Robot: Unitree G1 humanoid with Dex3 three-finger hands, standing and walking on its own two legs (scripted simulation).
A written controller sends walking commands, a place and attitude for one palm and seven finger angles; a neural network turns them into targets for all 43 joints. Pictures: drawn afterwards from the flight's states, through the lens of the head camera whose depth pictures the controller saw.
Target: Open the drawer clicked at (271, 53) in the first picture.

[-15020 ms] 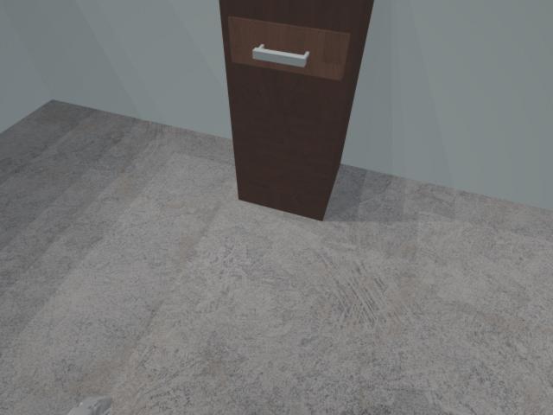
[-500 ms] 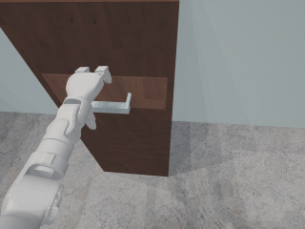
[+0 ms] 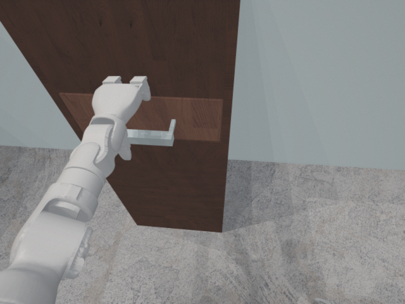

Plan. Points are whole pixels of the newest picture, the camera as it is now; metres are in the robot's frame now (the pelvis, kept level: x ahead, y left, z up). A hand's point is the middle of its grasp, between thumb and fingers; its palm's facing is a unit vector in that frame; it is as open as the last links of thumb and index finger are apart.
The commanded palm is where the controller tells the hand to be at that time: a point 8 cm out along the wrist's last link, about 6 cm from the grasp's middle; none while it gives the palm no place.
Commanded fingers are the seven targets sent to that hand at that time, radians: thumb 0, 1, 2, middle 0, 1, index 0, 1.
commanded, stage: move the hooked fingers above the handle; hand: left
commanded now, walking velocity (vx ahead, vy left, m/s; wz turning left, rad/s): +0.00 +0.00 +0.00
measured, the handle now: (140, 129) +0.51 +0.16 +0.03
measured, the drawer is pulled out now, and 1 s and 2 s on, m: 0.00 0.00 0.00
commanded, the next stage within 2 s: none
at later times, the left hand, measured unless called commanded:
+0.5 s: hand (111, 119) +0.47 +0.20 +0.11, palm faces +0.03 +0.00 -1.00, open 13.8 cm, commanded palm +0.43 +0.17 +0.15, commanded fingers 0.00 -0.50 0.30 -0.30 -1.20 -0.30 -1.20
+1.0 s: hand (108, 123) +0.46 +0.20 +0.10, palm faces -0.07 +0.00 -1.00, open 13.6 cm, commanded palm +0.44 +0.17 +0.15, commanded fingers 0.00 -0.50 0.30 -0.30 -1.20 -0.30 -1.20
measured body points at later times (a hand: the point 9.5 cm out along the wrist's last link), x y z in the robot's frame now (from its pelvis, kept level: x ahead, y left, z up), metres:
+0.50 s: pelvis +0.01 -0.01 +0.00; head +0.05 -0.03 +0.45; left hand +0.46 +0.19 +0.16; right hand +0.10 -0.27 -0.14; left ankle +0.01 +0.11 -0.72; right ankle -0.02 -0.10 -0.72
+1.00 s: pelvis +0.01 -0.01 +0.00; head +0.05 -0.03 +0.45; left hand +0.46 +0.20 +0.16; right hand +0.11 -0.26 -0.14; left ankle +0.01 +0.11 -0.72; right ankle -0.02 -0.10 -0.72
